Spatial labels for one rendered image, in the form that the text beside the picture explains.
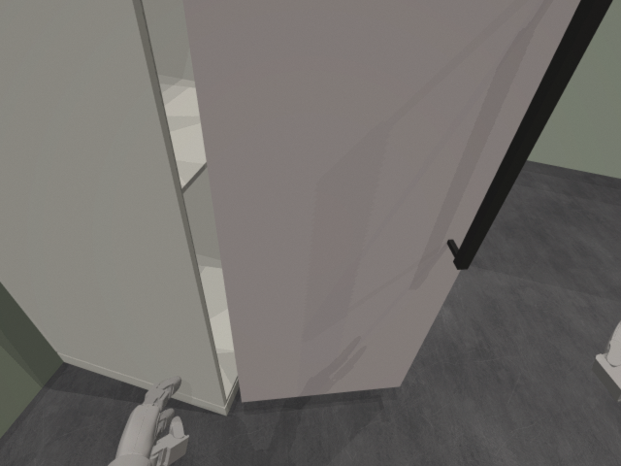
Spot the robot right hand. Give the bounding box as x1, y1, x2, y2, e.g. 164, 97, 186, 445
592, 320, 621, 402

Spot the robot left hand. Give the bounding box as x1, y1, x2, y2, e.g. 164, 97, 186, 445
115, 376, 189, 466

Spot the handle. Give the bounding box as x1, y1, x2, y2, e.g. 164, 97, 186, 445
447, 0, 613, 270

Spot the fridge door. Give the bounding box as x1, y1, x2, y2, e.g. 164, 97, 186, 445
182, 0, 580, 402

